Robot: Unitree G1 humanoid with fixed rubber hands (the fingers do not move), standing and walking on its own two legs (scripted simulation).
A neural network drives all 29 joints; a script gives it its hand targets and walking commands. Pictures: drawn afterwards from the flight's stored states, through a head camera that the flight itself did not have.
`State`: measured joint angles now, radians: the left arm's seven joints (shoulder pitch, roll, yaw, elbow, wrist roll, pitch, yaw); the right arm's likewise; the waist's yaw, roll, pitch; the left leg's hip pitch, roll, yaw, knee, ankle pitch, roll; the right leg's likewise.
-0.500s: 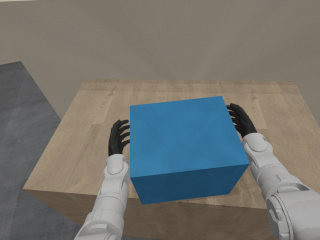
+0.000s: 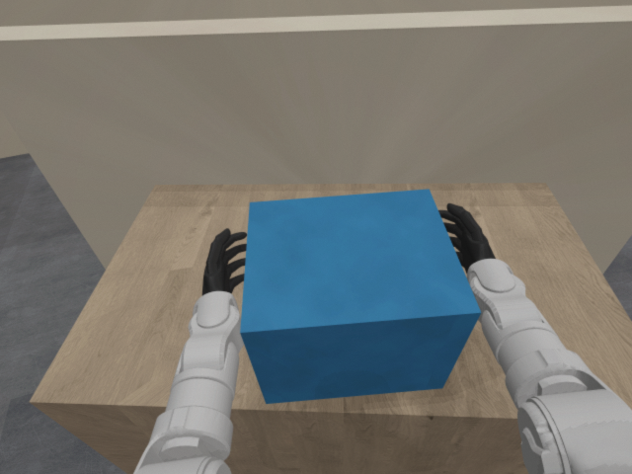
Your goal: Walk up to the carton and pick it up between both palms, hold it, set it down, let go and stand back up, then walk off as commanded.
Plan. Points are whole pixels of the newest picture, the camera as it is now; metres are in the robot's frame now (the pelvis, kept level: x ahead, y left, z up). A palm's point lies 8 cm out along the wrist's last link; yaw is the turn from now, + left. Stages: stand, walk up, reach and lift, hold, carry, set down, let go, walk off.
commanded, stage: reach and lift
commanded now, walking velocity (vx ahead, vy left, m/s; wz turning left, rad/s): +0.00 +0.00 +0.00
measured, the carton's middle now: (347, 296) +0.37 +0.03 +0.03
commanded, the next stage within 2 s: hold in 1.66 s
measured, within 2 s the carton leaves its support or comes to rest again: neither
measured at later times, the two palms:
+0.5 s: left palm (211, 262) +0.35 +0.20 +0.12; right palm (488, 251) +0.38 -0.14 +0.12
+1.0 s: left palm (208, 243) +0.36 +0.20 +0.14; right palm (495, 242) +0.37 -0.15 +0.15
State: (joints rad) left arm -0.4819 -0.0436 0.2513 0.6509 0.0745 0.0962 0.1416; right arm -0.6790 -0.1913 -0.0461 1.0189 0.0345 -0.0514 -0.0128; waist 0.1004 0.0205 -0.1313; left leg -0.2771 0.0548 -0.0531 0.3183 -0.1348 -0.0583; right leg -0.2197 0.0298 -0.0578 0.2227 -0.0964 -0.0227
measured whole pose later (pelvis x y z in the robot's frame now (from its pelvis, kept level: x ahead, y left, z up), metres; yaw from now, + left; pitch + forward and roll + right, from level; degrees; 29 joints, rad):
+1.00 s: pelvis +0.00 +0.02 +0.00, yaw +1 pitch +0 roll -1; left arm -0.54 0.02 0.25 0.42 0.11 0.42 0.04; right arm -0.62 -0.15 -0.05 0.68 0.08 0.25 -0.11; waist -0.01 0.00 -0.12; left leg -0.18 0.02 -0.05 0.32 -0.14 -0.03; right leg -0.11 -0.01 -0.06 0.22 -0.11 0.01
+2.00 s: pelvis +0.00 +0.02 +0.00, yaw +1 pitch -2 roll -1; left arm -0.50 0.03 0.26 0.19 0.12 0.59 0.01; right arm -0.62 -0.12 -0.06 0.52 0.17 0.36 -0.15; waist -0.05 0.00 -0.09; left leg -0.13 0.01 -0.05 0.31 -0.15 -0.03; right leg -0.07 -0.01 -0.06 0.23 -0.12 0.01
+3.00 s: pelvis +0.01 +0.02 +0.00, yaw +1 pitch -3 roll -1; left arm -0.46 0.03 0.28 0.08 0.14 0.69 -0.03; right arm -0.60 -0.10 -0.06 0.43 0.20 0.44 -0.17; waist -0.05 0.00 -0.08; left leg -0.09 0.01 -0.05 0.31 -0.16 -0.03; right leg -0.04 -0.01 -0.06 0.23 -0.14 0.01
